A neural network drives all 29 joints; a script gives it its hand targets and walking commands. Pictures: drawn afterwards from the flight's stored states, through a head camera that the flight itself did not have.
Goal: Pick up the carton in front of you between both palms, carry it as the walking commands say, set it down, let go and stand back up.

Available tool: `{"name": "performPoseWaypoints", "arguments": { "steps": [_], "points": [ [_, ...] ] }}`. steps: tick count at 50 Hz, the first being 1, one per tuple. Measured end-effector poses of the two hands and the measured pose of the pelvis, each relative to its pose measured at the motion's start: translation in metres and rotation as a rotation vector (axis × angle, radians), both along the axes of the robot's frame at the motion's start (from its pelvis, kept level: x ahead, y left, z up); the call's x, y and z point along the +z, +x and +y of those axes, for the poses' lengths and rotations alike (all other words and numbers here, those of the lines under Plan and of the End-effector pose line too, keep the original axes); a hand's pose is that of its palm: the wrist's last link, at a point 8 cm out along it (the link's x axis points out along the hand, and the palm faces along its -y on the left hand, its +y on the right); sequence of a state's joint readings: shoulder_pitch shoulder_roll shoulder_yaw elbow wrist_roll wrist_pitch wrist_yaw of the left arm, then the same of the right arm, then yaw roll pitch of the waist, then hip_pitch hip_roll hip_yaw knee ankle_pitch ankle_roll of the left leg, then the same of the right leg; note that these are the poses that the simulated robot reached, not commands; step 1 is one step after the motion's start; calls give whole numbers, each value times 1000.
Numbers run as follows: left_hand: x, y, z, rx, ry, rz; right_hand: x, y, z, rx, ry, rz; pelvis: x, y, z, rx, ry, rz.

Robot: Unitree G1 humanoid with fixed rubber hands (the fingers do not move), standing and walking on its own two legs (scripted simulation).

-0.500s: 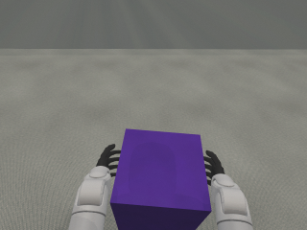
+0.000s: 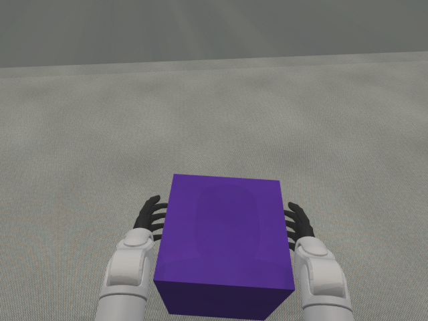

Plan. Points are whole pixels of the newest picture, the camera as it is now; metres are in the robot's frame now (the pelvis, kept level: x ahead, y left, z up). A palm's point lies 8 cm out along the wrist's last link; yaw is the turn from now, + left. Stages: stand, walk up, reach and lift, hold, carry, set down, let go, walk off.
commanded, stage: carry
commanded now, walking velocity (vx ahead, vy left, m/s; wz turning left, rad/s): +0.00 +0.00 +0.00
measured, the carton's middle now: (221, 251) +0.29 +0.00 -0.04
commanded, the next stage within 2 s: hold in 2.00 s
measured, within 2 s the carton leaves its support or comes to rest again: neither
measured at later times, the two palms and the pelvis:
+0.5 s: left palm (155, 161) +0.47 +0.16 +0.04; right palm (281, 165) +0.46 -0.14 +0.04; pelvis +0.19 +0.02 +0.00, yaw +0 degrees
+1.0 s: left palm (165, 164) +0.47 +0.14 +0.03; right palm (291, 170) +0.46 -0.16 +0.03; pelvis +0.19 -0.01 +0.00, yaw -1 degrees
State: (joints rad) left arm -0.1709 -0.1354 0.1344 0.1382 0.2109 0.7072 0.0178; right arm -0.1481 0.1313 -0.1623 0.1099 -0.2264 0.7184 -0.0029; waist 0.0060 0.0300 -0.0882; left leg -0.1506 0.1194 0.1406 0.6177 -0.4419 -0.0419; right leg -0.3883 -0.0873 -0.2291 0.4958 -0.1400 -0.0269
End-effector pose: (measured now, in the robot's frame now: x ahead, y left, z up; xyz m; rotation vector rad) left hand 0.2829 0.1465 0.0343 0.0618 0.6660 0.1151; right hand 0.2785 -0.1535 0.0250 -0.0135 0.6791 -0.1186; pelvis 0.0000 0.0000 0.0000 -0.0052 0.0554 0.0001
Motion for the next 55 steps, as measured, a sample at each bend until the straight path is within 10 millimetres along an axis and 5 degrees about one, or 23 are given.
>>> {"name": "performPoseWaypoints", "arguments": {
  "steps": [8, 18, 27, 42, 55],
  "points": [
    [-5, 52, 3, 36, 2, 54, -5, 62, 3, 36, -3, 53, 18, 62, -6, 17, 21, 20],
    [1, 150, 18, 29, -79, -27, 18, 153, 19, 6, -55, -27, 4, 152, 16, -7, 12, -14],
    [3, 196, 11, 4, -44, -6, 11, 193, 11, -12, -27, -5, 4, 193, 14, -10, 21, 4],
    [3, 202, -3, 12, -35, -13, 8, 201, -3, -1, -23, -11, 2, 200, -2, -10, 16, 9],
    [1, 174, -13, -3, -32, 0, 7, 169, -13, -13, -21, 0, 0, 174, -9, -10, 10, -30]
  ]
}}
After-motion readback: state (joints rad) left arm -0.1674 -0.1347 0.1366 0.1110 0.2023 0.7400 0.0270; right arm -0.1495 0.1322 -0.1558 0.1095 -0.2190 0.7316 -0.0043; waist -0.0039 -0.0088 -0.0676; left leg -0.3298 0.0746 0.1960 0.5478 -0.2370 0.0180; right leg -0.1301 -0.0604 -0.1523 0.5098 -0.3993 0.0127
